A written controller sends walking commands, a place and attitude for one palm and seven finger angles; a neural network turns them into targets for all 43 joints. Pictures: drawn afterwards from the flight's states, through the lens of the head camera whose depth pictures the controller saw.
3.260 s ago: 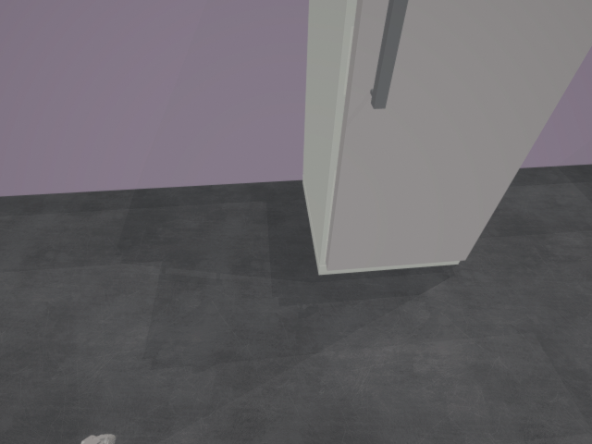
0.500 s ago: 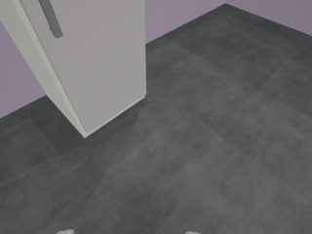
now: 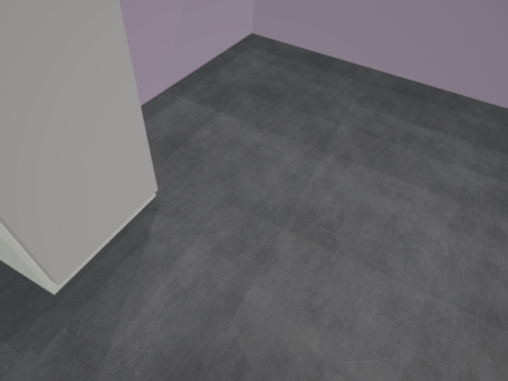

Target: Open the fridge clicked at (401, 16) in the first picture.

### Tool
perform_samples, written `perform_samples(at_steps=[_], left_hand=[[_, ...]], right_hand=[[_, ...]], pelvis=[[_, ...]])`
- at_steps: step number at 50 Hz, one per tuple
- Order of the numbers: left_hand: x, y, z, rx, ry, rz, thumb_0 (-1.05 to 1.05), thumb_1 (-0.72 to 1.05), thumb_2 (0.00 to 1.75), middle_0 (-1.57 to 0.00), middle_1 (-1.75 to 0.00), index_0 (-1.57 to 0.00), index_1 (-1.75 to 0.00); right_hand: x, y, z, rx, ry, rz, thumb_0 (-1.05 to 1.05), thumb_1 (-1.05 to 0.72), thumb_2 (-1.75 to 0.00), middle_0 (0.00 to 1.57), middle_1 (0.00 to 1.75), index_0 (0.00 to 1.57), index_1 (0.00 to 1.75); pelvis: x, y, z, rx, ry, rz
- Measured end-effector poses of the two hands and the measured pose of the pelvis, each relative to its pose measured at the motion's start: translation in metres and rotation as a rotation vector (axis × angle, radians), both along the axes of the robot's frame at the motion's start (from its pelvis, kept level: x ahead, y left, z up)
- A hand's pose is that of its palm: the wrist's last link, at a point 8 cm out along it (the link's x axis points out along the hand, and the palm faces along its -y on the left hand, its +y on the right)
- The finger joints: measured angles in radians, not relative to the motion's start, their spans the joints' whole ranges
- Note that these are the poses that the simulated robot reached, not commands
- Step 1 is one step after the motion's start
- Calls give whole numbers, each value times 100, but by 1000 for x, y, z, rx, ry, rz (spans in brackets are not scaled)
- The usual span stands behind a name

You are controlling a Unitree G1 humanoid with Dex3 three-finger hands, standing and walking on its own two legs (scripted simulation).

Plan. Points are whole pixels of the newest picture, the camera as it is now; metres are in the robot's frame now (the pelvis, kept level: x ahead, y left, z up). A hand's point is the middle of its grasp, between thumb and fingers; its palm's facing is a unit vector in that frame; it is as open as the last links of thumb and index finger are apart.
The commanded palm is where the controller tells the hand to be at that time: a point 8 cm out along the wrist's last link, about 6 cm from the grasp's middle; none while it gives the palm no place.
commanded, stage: walk to a spot facing it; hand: left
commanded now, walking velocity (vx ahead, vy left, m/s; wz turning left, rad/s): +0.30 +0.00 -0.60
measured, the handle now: out of the picture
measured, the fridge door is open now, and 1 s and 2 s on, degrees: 0 0 0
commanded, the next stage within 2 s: turn to face it in 0.76 s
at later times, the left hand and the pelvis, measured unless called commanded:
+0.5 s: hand (231, 288) +0.35 +0.05 -0.18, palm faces -0.29 -0.94 -0.18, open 7.4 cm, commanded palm none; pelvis +0.18 -0.09 -0.02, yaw -16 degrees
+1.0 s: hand (226, 246) +0.46 +0.07 -0.19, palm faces -0.34 -0.93 -0.15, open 7.4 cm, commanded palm none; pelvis +0.40 -0.10 +0.00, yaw -24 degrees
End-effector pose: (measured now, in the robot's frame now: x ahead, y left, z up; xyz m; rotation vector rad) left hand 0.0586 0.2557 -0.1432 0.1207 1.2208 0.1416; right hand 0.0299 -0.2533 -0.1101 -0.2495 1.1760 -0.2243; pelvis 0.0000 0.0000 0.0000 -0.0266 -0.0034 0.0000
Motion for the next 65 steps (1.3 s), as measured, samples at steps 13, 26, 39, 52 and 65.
perform_samples(at_steps=[13, 26, 39, 52, 65], left_hand=[[151, -58, 1, -32, 13, -236, 1, 91, 90, -19, -29, -19, -30], [295, -155, -1, 4, -97, -365, 0, 91, 90, -20, -30, -20, -30], [323, -131, 1, 48, 90, -292, 0, 92, 90, -20, -30, -20, -30], [445, -147, -10, 7, 154, -367, 0, 91, 90, -19, -30, -20, -30], [564, -228, 13, 9, -142, -347, 0, 91, 90, -19, -30, -20, -30]], right_hand=[[-75, 35, -8, 122, 322, -312, 1, -91, -90, 20, 30, 20, 29], [51, -47, -37, 149, 243, -415, 1, -91, -90, 20, 30, 20, 29], [320, -113, -3, 72, -183, -251, 0, -91, -90, 20, 30, 19, 29], [346, -86, -5, 45, -32, -410, -1, -94, -90, 20, 30, 20, 30], [291, -95, -37, 183, 290, -450, 0, -92, -90, 20, 30, 20, 29]], pelvis=[[79, -20, 2, 6, 18, -171], [185, -92, -11, 23, -2, -291], [305, -105, -1, 2, 6, -361], [411, -103, 4, -2, -6, -415], [442, -149, -6, 34, 11, -277]])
